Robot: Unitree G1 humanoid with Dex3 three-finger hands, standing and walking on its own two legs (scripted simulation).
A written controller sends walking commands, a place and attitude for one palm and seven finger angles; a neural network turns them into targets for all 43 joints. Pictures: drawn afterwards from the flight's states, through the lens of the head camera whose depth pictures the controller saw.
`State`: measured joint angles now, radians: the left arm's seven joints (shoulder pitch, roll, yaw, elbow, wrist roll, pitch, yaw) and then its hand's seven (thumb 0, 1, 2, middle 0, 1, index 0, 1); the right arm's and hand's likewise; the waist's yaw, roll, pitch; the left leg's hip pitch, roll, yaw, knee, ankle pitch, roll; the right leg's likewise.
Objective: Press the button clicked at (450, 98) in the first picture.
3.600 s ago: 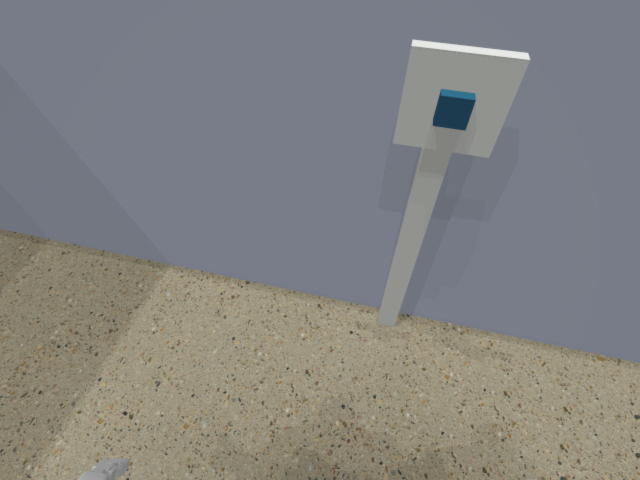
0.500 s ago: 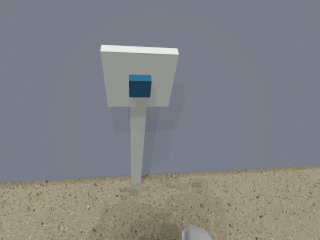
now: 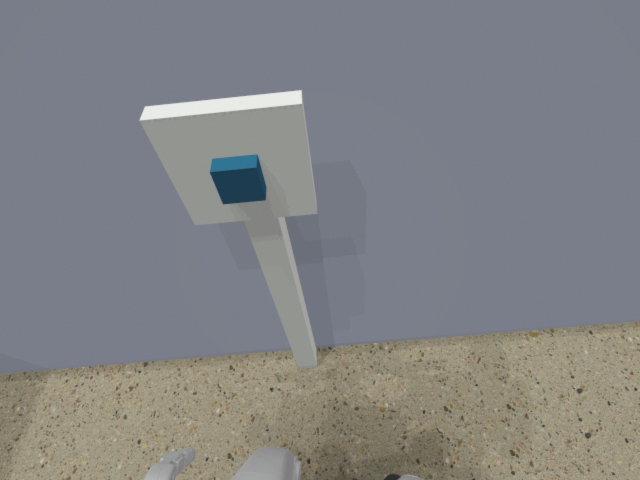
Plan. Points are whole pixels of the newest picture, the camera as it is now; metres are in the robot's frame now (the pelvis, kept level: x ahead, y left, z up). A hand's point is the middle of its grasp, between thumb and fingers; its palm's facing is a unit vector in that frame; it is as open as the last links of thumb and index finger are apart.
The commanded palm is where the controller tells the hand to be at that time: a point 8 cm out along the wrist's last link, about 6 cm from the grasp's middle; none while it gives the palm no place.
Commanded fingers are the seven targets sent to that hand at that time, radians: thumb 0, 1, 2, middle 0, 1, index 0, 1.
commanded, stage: come to a stop and stand still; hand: left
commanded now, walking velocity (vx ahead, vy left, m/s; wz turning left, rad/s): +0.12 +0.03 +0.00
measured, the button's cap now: (239, 178) +0.48 +0.14 +0.11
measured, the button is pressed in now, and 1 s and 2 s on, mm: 0 0 0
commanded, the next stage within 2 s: look again from close up in 1.20 s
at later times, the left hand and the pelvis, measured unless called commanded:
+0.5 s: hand out of the picture -0.09 +0.26 -0.18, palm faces +0.01 -0.99 -0.14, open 7.4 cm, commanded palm none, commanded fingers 0.00 0.90 0.90 -0.20 -0.30 -0.20 -0.30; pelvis -0.04 +0.07 +0.01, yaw -2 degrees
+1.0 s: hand out of the picture +0.09 +0.15 -0.16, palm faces +0.01 -0.98 -0.20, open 7.3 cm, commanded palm none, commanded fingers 0.00 0.90 0.90 -0.20 -0.30 -0.20 -0.30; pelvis -0.01 -0.01 +0.00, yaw +0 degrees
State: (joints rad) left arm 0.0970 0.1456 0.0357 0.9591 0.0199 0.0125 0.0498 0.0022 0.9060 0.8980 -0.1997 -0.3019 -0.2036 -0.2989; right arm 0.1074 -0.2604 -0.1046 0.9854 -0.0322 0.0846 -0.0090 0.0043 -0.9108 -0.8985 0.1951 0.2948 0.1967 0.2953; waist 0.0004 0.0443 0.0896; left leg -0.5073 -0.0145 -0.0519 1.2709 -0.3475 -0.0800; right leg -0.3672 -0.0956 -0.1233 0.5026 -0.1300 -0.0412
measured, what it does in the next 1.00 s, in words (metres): steps on the spot: left foot, then right foot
